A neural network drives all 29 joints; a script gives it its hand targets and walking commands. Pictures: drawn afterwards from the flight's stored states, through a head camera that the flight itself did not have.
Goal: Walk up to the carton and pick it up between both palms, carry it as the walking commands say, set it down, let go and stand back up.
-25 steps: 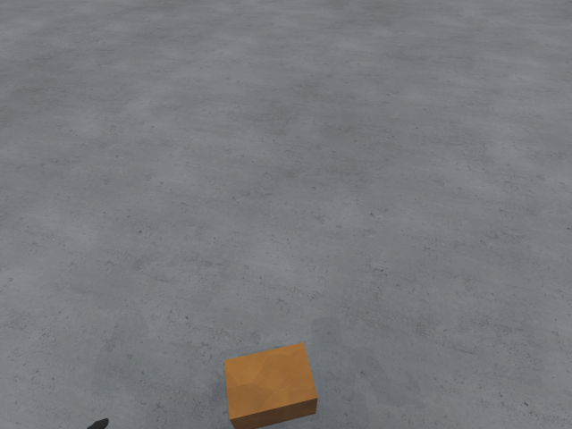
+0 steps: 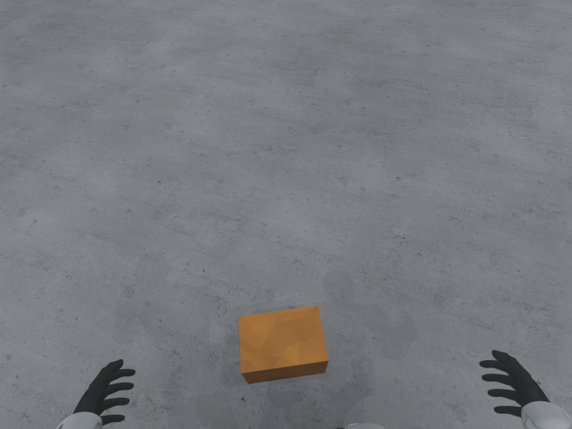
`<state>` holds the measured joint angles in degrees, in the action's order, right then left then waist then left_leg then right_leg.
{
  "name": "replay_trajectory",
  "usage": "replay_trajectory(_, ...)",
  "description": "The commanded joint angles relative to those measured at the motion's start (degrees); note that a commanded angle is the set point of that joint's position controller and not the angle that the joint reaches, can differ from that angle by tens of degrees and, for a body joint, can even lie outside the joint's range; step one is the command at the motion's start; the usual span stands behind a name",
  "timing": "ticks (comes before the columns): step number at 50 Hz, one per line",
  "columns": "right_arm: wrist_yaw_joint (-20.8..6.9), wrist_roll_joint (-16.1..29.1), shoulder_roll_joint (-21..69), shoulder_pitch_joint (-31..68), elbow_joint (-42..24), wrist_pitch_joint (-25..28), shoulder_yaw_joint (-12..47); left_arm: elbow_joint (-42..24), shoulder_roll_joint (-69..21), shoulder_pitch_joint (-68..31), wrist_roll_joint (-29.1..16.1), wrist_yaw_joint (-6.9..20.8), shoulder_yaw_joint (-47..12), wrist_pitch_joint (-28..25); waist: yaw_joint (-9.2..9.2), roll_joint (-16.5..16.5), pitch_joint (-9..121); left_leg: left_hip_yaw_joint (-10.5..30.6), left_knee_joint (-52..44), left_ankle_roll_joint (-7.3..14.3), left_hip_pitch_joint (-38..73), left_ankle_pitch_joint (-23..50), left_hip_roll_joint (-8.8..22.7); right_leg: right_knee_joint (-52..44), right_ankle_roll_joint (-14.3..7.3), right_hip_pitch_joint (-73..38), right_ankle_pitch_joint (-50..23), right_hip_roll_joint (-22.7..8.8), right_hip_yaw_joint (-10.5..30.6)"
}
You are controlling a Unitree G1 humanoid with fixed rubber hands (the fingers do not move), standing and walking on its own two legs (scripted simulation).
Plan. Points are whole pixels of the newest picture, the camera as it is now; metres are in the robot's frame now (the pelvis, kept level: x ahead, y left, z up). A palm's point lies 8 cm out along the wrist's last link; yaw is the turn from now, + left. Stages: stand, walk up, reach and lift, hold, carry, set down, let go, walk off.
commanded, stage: reach and lift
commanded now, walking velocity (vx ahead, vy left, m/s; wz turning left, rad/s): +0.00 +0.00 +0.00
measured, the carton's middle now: (282, 345) +0.41 +0.04 -0.68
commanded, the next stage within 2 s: none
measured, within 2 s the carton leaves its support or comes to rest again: neither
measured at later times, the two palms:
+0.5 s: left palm (123, 370) +0.24 +0.28 -0.13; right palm (468, 361) +0.22 -0.27 -0.13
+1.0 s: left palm (157, 319) +0.34 +0.26 -0.17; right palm (414, 293) +0.36 -0.23 -0.18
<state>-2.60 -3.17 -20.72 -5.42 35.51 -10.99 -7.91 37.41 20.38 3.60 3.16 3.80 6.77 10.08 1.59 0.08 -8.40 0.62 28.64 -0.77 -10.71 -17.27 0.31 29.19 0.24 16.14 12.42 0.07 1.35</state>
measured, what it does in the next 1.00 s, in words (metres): lowers itself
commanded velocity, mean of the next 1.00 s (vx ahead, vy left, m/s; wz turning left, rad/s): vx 0.00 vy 0.00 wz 0.00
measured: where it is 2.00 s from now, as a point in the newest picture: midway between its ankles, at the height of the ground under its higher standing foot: outside the picture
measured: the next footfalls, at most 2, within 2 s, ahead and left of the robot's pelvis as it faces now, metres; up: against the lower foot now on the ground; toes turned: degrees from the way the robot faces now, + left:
none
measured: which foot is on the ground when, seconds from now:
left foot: down 0.00-1.00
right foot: down 0.00-1.00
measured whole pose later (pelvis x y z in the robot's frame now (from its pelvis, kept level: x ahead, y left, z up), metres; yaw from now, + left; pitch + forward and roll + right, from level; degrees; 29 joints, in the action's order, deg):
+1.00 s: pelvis -0.06 -0.01 -0.08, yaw +2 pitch +29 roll +2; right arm -1.0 2.8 -17.9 41.0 43.6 -12.5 -10.1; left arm 44.8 18.3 -40.1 -2.0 2.7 15.7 10.1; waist -0.3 -0.7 -3.2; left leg 1.6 58.4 -2.0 -65.0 -22.1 -1.1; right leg 57.1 0.1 69.6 16.3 0.1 2.0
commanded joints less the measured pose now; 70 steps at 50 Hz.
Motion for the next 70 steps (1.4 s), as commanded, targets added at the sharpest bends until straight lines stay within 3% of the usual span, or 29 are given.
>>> replay_trajectory(1,-0.3,-2.1,-8.6,-0.4,-7.7,-4.9,-4.5,-8.4,11.4,0.0,2.4,0.1,4.7,4.8,-0.52,-1.7,8.1,-3.2,-5.6,-0.9,-3.5,5.2,-3.7,-4.0,1.2,-7.5,-1.7,2.4,-3.4)
replay_trajectory(4,-0.2,-1.3,-6.6,-2.4,-5.6,-4.4,-4.5,-10.2,8.1,1.9,0.7,0.3,3.3,4.7,0.4,-2.2,13.9,-2.6,-1.5,-2.1,0.8,16.0,-4.7,-1.3,1.0,-8.4,-13.3,3.0,-3.5)
replay_trajectory(14,0.8,1.7,-3.0,5.5,-7.2,1.0,-4.2,-6.1,7.5,-8.4,-1.4,-0.2,5.3,-1.4,1.11,-0.2,23.7,0.3,10.1,-2.5,-20.6,19.1,-3.9,12.3,1.4,-4.7,-26.9,2.5,-1.2)
replay_trajectory(18,1.5,3.1,-2.9,8.6,-7.2,1.1,-2.8,-5.2,7.3,-10.8,-1.2,-1.0,5.6,-1.6,0.67,1.5,26.3,0.3,12.3,-2.3,-25.8,17.8,-4.0,15.2,2.0,-0.8,-24.6,2.7,-1.1)
replay_trajectory(22,1.5,4.0,-3.8,15.4,-7.0,0.0,-2.2,-5.6,6.8,-16.4,-1.5,-1.5,6.3,-0.5,-0.07,2.9,26.5,-0.5,14.0,-2.1,-29.0,11.6,-3.7,16.9,2.2,5.9,-14.5,2.8,-1.6)
replay_trajectory(28,0.6,5.4,-5.2,25.6,-6.1,-2.6,-1.9,-5.0,6.7,-25.7,-3.5,-1.7,6.5,1.8,-0.47,1.4,29.4,-1.3,15.4,-1.8,-32.9,2.0,-2.9,18.6,1.7,11.1,-3.6,2.6,-2.2)
replay_trajectory(39,0.8,6.1,-5.5,44.2,-1.1,-3.0,-2.7,-0.7,7.0,-42.9,-5.1,-1.7,8.2,1.9,-1.18,-0.7,36.5,-2.6,18.1,-2.3,-40.6,-3.4,-2.9,20.6,2.2,17.1,2.7,1.8,-1.9)
replay_trajectory(46,1.5,5.9,-4.8,54.0,1.9,-1.2,-3.3,1.6,7.1,-50.4,-4.9,-1.4,10.3,-0.2,-2.67,-1.6,44.5,-3.5,21.0,-2.6,-46.4,-0.4,-3.6,23.8,2.3,18.0,-1.9,1.9,-1.1)
replay_trajectory(57,2.9,4.9,-1.8,65.7,5.8,3.0,-4.8,5.3,6.0,-60.2,-6.0,-0.4,13.3,-5.2,-4.51,-3.0,59.2,-4.0,26.6,-2.0,-59.2,12.4,-4.8,30.5,2.1,17.0,-22.4,1.8,1.7)
replay_trajectory(63,3.2,3.0,-1.9,73.5,6.7,3.7,-7.5,5.7,6.0,-67.9,-6.9,-0.6,13.8,-6.2,-3.58,-3.1,67.4,-4.3,27.7,-2.0,-61.7,16.2,-4.9,32.3,1.6,17.8,-27.2,1.6,1.1)
replay_trajectory(70,1.6,0.4,-1.6,74.2,6.8,4.1,-10.8,4.7,3.6,-68.2,-4.8,-1.2,14.6,-5.6,-3.52,-1.8,71.4,-4.4,27.8,-2.7,-60.5,20.9,-4.1,32.3,0.6,22.8,-28.4,1.9,-0.3)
